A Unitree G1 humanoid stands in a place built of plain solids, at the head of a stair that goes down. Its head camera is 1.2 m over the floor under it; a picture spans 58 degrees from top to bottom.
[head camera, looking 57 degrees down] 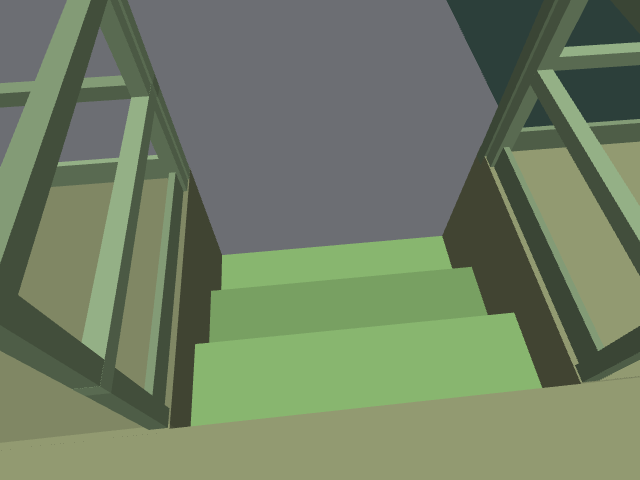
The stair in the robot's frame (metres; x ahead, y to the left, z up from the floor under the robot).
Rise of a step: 0.21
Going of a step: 0.30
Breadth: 1.12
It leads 6 degrees to the left of straight ahead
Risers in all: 4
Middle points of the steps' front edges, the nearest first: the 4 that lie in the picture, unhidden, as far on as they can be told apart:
0.26 -0.16 0.00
0.56 -0.13 -0.21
0.85 -0.10 -0.41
1.15 -0.07 -0.62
